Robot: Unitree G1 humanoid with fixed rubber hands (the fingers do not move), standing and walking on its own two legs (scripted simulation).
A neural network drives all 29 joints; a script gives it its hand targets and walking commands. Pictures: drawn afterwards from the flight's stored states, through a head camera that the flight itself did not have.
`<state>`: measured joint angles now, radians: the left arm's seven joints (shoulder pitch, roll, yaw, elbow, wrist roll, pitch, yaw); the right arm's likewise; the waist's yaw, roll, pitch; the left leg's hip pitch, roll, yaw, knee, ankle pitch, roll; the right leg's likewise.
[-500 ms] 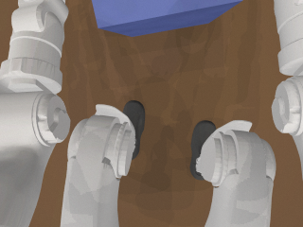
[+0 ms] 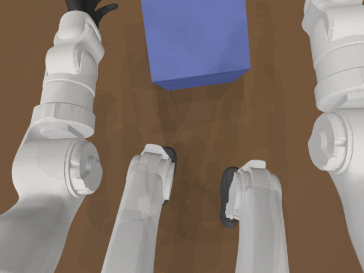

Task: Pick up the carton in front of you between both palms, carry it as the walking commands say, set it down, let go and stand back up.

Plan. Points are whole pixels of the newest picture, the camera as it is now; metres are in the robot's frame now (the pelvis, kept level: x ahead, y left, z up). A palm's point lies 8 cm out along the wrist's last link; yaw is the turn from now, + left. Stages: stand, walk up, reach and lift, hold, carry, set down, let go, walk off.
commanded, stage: set down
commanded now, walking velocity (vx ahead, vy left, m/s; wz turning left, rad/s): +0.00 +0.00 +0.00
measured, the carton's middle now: (195, 43) +0.56 +0.06 -0.35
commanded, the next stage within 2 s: let go in 0.48 s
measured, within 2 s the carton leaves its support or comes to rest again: neither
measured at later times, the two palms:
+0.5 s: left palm out of the picture +0.52 +0.25 +0.04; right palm out of the picture +0.61 -0.14 +0.04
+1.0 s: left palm out of the picture +0.38 +0.27 +0.16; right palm out of the picture +0.43 -0.16 +0.14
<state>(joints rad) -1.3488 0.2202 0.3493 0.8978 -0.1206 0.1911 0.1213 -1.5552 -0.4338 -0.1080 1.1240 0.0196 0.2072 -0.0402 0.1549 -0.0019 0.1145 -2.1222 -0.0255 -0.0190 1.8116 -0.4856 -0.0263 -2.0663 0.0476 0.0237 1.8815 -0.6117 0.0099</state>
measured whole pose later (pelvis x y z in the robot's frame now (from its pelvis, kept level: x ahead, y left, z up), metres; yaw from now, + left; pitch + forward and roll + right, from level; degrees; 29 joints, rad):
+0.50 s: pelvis +0.03 +0.00 +0.14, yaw -1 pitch +49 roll +0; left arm -1.15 0.18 0.41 0.74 -0.03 0.24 0.05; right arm -1.37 -0.39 -0.22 0.99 -0.07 0.26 0.03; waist 0.15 -0.03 -0.04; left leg -1.75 -0.02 -0.04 1.23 -0.34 -0.03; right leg -1.71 0.06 0.04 1.29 -0.44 0.01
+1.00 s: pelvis +0.06 +0.02 +0.25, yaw -1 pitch +30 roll -1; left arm -0.39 0.22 0.20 0.56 0.04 0.10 -0.12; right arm -0.49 -0.15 -0.20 0.57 -0.11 0.13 -0.05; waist 0.09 0.03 0.00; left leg -1.07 -0.03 -0.02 0.76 -0.23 0.02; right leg -1.02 0.03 0.08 0.79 -0.30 0.04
